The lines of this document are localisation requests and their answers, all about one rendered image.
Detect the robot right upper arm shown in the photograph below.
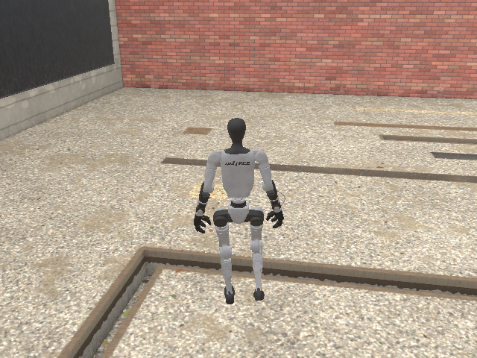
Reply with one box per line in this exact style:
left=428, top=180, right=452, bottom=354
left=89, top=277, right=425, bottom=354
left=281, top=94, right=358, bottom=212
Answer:
left=253, top=150, right=274, bottom=192

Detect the left robot forearm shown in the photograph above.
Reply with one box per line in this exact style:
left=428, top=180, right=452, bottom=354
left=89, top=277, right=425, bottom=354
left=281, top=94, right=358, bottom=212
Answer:
left=195, top=182, right=210, bottom=216

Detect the right robot forearm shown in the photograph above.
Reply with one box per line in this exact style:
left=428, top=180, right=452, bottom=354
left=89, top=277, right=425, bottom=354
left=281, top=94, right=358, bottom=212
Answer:
left=266, top=180, right=282, bottom=213

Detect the robot left thigh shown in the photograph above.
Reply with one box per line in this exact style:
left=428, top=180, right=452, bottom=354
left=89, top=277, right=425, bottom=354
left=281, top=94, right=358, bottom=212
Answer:
left=213, top=208, right=232, bottom=260

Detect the robot left upper arm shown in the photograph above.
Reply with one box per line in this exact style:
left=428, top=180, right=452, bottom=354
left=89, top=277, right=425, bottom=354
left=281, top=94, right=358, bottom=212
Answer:
left=203, top=151, right=222, bottom=193

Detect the robot right hand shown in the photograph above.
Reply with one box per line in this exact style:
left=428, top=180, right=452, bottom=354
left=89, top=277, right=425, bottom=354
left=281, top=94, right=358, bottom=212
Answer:
left=266, top=211, right=284, bottom=228

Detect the robot left hand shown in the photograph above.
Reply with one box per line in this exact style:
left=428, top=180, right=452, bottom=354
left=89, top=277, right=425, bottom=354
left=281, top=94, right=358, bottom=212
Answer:
left=194, top=214, right=211, bottom=233

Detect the left robot shin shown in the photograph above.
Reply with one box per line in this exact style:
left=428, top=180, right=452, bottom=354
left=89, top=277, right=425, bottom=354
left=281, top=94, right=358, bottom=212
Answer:
left=219, top=247, right=233, bottom=294

